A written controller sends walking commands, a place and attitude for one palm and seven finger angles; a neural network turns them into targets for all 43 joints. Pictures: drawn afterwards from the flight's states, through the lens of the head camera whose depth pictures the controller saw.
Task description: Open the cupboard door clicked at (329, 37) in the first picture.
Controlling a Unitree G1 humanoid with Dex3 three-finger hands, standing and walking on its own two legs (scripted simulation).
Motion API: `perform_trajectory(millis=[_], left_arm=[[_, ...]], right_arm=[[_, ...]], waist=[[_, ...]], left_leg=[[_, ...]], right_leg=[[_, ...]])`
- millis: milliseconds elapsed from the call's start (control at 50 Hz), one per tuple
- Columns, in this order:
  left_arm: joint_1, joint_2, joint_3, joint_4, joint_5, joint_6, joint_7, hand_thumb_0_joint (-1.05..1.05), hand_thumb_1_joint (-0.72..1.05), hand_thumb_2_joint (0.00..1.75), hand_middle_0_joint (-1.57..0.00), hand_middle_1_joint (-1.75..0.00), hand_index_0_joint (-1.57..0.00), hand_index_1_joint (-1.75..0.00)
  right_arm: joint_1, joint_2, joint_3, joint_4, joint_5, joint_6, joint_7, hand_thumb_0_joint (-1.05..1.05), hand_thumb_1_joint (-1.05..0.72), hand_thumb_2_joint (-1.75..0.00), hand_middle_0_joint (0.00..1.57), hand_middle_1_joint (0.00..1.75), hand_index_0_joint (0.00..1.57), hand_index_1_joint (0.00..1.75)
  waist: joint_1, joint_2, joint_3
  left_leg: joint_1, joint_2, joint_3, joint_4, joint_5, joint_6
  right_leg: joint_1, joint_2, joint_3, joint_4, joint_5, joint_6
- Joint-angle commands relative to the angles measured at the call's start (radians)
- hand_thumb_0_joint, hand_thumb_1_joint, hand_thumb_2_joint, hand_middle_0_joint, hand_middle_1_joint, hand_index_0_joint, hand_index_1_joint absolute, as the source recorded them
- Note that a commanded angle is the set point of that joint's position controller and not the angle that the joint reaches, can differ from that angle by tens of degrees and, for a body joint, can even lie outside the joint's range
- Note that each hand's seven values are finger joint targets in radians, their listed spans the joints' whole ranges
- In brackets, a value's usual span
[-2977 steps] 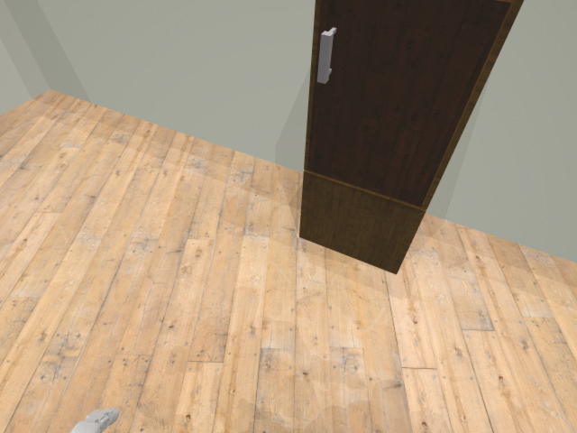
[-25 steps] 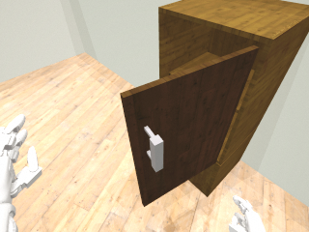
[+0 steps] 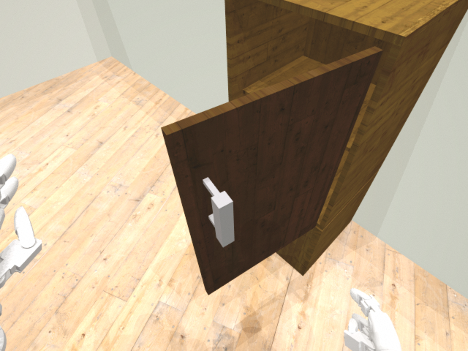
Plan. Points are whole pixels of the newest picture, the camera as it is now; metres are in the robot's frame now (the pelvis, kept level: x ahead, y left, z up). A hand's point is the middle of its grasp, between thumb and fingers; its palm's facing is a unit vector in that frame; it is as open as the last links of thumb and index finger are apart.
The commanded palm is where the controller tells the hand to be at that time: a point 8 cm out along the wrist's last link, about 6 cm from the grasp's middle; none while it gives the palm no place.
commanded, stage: step back with the hand held close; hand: left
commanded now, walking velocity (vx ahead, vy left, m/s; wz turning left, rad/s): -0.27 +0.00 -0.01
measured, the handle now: (217, 212) +0.32 +0.06 +0.08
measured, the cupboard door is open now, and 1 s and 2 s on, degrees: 78 78 78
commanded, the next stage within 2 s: stop stepping back and stand still in 0.96 s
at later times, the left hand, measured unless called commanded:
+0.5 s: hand (8, 304) +0.14 +0.27 +0.15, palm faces +0.40 -0.79 -0.46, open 7.4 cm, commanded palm +0.08 +0.31 +0.17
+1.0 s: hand out of the picture +0.05 +0.26 +0.16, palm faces +0.34 -0.81 -0.48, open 7.4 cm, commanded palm -0.03 +0.31 +0.17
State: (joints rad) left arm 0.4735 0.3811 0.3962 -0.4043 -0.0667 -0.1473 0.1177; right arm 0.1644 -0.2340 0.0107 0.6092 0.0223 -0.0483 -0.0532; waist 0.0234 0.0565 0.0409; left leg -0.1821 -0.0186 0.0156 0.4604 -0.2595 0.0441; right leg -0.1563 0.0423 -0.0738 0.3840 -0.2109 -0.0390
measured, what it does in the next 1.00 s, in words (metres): walks backwards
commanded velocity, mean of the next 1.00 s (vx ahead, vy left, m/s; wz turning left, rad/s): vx -0.32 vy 0.00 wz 0.00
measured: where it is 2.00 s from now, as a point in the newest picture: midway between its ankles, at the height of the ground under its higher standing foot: outside the picture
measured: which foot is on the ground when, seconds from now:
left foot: down 0.00-1.00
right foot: down 0.00-0.64, up 0.66-1.00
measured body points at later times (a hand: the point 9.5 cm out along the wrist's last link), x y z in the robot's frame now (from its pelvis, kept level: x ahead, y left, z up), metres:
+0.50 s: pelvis -0.06 +0.01 -0.02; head -0.05 +0.02 +0.43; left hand +0.11 +0.31 +0.17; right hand +0.12 -0.22 -0.09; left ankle -0.01 +0.09 -0.74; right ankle +0.00 -0.09 -0.74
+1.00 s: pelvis -0.17 +0.01 +0.00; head -0.12 +0.03 +0.44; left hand +0.03 +0.31 +0.18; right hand +0.02 -0.20 -0.09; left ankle -0.06 +0.12 -0.74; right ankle -0.26 -0.10 -0.72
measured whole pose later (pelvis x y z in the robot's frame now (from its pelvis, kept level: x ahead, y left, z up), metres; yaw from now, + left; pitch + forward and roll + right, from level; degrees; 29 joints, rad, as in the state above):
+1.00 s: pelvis -0.17 +0.01 +0.00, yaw -1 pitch +4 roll -2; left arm 0.56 0.45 0.43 -0.59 -0.08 -0.15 0.14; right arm 0.12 -0.13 0.02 0.62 -0.01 -0.12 -0.03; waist -0.01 -0.01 0.03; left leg -0.43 0.04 0.01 0.38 -0.02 0.02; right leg -0.24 0.04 -0.01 0.64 -0.45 0.03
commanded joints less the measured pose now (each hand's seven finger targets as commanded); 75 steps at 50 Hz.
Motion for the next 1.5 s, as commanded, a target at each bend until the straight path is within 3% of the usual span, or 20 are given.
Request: perform_trajectory(millis=[0,140,240,360,480,580,620,660,740,860,1000,1020,1060,1080,1120,1180,1300,1380,1420,1480], left_arm=[[0.089,0.169,0.084,-0.259,0.007,-0.051,0.011,0.0,0.9,0.9,-0.2,-0.3,-0.2,-0.3],[0.103,0.27,0.193,-0.378,0.004,-0.066,0.041,0.0,0.9,0.9,-0.2,-0.3,-0.2,-0.3],[0.135,0.213,0.163,-0.328,0.006,-0.066,0.038,0.0,0.9,0.9,-0.2,-0.3,-0.2,-0.3],[0.075,0.182,0.132,-0.293,0.026,-0.064,0.038,0.0,0.9,0.9,-0.2,-0.3,-0.2,-0.3],[0.004,0.21,0.119,-0.345,0.025,-0.078,0.06,0.0,0.9,0.9,-0.2,-0.3,-0.2,-0.3],[0.048,0.236,0.162,-0.405,0.022,-0.092,0.071,0.0,0.9,0.9,-0.2,-0.3,-0.2,-0.3],[0.04,0.247,0.187,-0.49,0.03,-0.121,0.075,0.0,0.9,0.9,-0.2,-0.3,-0.2,-0.3],[0.073,0.247,0.206,-0.43,0.026,-0.13,0.074,0.0,0.9,0.9,-0.2,-0.3,-0.2,-0.3],[0.068,0.198,0.165,-0.443,0.019,-0.115,0.065,0.0,0.9,0.9,-0.2,-0.3,-0.2,-0.3],[0.102,0.165,0.118,-0.356,0.002,-0.062,0.047,0.0,0.9,0.9,-0.2,-0.3,-0.2,-0.3],[0.144,0.265,0.201,-0.468,-0.031,-0.092,0.024,0.0,0.9,0.9,-0.2,-0.3,-0.2,-0.3],[0.15,0.283,0.216,-0.478,-0.031,-0.105,0.016,0.0,0.9,0.9,-0.2,-0.3,-0.2,-0.3],[0.179,0.343,0.263,-0.443,-0.03,-0.123,0.021,0.0,0.9,0.9,-0.2,-0.3,-0.2,-0.3],[0.173,0.294,0.234,-0.397,-0.025,-0.119,0.028,0.0,0.9,0.9,-0.2,-0.3,-0.2,-0.3],[0.227,0.253,0.236,-0.324,-0.008,-0.082,0.033,0.0,0.9,0.9,-0.2,-0.3,-0.2,-0.3],[0.14,0.217,0.193,-0.24,0.0,-0.063,0.054,0.0,0.9,0.9,-0.2,-0.3,-0.2,-0.3],[-0.025,0.181,0.098,-0.217,0.031,-0.088,0.069,0.0,0.9,0.9,-0.2,-0.3,-0.2,-0.3],[-0.004,0.21,0.112,-0.359,0.034,-0.115,0.075,0.0,0.9,0.9,-0.2,-0.3,-0.2,-0.3],[0.061,0.228,0.145,-0.345,0.037,-0.116,0.076,0.0,0.9,0.9,-0.2,-0.3,-0.2,-0.3],[0.057,0.228,0.155,-0.358,0.028,-0.114,0.066,0.0,0.9,0.9,-0.2,-0.3,-0.2,-0.3]], right_arm=[[-0.083,-0.12,-0.061,-0.178,-0.002,-0.018,-0.006,0.0,-0.9,-0.9,0.2,0.3,0.2,0.3],[-0.094,-0.112,-0.071,-0.204,0.003,0.0,-0.036,0.0,-0.9,-0.9,0.2,0.3,0.2,0.3],[-0.082,-0.114,-0.072,-0.205,-0.004,-0.01,-0.036,0.0,-0.9,-0.9,0.2,0.3,0.2,0.3],[-0.061,-0.125,-0.067,-0.201,-0.011,-0.03,-0.031,0.0,-0.9,-0.9,0.2,0.3,0.2,0.3],[-0.034,-0.102,-0.071,-0.179,-0.009,-0.033,-0.019,0.0,-0.9,-0.9,0.2,0.3,0.2,0.3],[-0.056,-0.085,-0.041,-0.182,-0.014,-0.035,-0.033,0.0,-0.9,-0.9,0.2,0.3,0.2,0.3],[-0.07,-0.121,-0.056,-0.193,-0.027,-0.058,-0.041,0.0,-0.9,-0.9,0.2,0.3,0.2,0.3],[-0.039,-0.077,-0.064,-0.153,-0.048,-0.087,-0.035,0.0,-0.9,-0.9,0.2,0.3,0.2,0.3],[-0.024,-0.088,-0.09,-0.121,-0.026,-0.116,-0.011,0.0,-0.9,-0.9,0.2,0.3,0.2,0.3],[-0.039,-0.095,-0.08,-0.099,-0.031,-0.112,0.004,0.0,-0.9,-0.9,0.2,0.3,0.2,0.3],[-0.101,-0.088,-0.059,-0.135,-0.029,-0.102,0.014,0.0,-0.9,-0.9,0.2,0.3,0.2,0.3],[-0.104,-0.08,-0.059,-0.142,-0.026,-0.093,0.016,0.0,-0.9,-0.9,0.2,0.3,0.2,0.3],[-0.099,-0.053,-0.053,-0.162,-0.011,-0.074,0.011,0.0,-0.9,-0.9,0.2,0.3,0.2,0.3],[-0.091,-0.077,-0.063,-0.156,0.009,-0.07,0.007,0.0,-0.9,-0.9,0.2,0.3,0.2,0.3],[-0.078,-0.055,-0.052,-0.145,0.007,-0.058,0.005,0.0,-0.9,-0.9,0.2,0.3,0.2,0.3],[-0.1,-0.061,-0.044,-0.144,0.003,-0.053,-0.019,0.0,-0.9,-0.9,0.2,0.3,0.2,0.3],[-0.049,-0.11,-0.065,-0.13,-0.007,-0.099,-0.032,0.0,-0.9,-0.9,0.2,0.3,0.2,0.3],[-0.035,-0.129,-0.069,-0.15,-0.011,-0.115,-0.03,0.0,-0.9,-0.9,0.2,0.3,0.2,0.3],[-0.009,-0.125,-0.07,-0.151,-0.008,-0.117,-0.023,0.0,-0.9,-0.9,0.2,0.3,0.2,0.3],[-0.034,-0.112,-0.055,-0.146,-0.015,-0.12,-0.021,0.0,-0.9,-0.9,0.2,0.3,0.2,0.3]], waist=[[-0.007,-0.017,-0.21],[-0.004,0.023,-0.232],[-0.005,0.076,-0.174],[-0.02,0.019,-0.083],[-0.034,-0.235,-0.096],[-0.035,-0.031,-0.117],[-0.016,0.325,-0.115],[-0.029,0.26,-0.163],[-0.029,0.093,-0.199],[-0.045,0.156,-0.171],[0.008,0.134,-0.262],[0.01,0.058,-0.247],[0.006,-0.239,-0.208],[0.011,-0.296,-0.174],[-0.023,-0.183,-0.235],[-0.037,-0.101,-0.146],[-0.02,-0.243,-0.086],[-0.022,0.058,-0.153],[-0.025,0.086,-0.183],[-0.028,0.127,-0.087]], left_leg=[[0.015,0.101,-0.092,-0.013,0.388,0.006],[-0.082,0.131,-0.145,-0.02,0.397,0.006],[-0.174,0.176,-0.179,-0.087,0.314,0.027],[-0.409,0.207,-0.212,-0.141,-0.078,0.062],[-0.159,0.018,-0.061,0.404,-0.172,-0.019],[-0.091,0.052,-0.054,0.046,-0.064,-0.02],[-0.274,0.266,-0.345,-0.184,0.063,0.069],[-0.208,0.358,-0.387,-0.191,0.28,0.13],[0.079,0.289,-0.229,-0.049,0.731,0.099],[0.018,0.279,-0.222,-0.182,0.435,0.095],[-0.034,0.209,-0.158,-0.17,0.198,0.036],[-0.03,0.161,-0.109,-0.107,0.143,0.007],[-0.124,0.015,0.04,0.249,-0.099,-0.069],[-0.288,-0.044,-0.011,0.48,-0.17,-0.071],[-0.346,0.015,-0.051,0.534,-0.09,-0.054],[-0.278,0.03,0.009,0.398,-0.039,-0.056],[-0.173,0.024,0.03,0.059,-0.076,0.002],[0.085,0.132,-0.094,-0.098,0.271,0.054],[0.126,0.17,-0.104,-0.01,0.476,0.058],[-0.027,0.18,-0.125,-0.088,0.272,0.044]], right_leg=[[0.066,-0.143,0.135,0.032,0.371,0.028],[0.07,-0.129,0.133,0.126,0.347,0.015],[0.047,-0.084,0.113,0.192,0.142,0.03],[0.096,-0.081,0.142,0.22,0.02,0.035],[-0.276,-0.365,0.396,-0.172,-0.279,-0.104],[-0.222,-0.255,0.19,0.04,-0.059,-0.034],[-0.115,-0.05,0.062,0.384,-0.084,0.051],[-0.215,-0.021,0.127,0.676,-0.314,0.043],[-0.308,-0.012,0.098,0.58,-0.258,0.064],[-0.196,0.009,0.057,0.41,-0.281,0.078],[0.043,0.001,0.032,-0.036,-0.049,0.052],[0.021,-0.034,0.058,-0.127,0.018,0.05],[-0.086,-0.295,0.277,-0.189,0.233,-0.01],[-0.064,-0.362,0.342,-0.138,0.459,0.0],[0.034,-0.302,0.177,0.016,0.644,0.05],[-0.022,-0.294,0.225,-0.031,0.443,-0.039],[0.067,-0.293,0.282,-0.062,0.231,-0.005],[-0.006,-0.126,0.153,0.138,0.237,0.062],[-0.055,-0.068,0.086,0.186,0.168,0.061],[-0.033,-0.036,0.029,0.151,-0.045,0.034]])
